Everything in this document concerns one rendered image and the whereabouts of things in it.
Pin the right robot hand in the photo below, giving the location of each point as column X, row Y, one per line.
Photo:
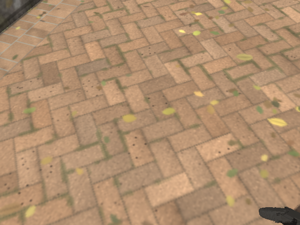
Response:
column 286, row 215

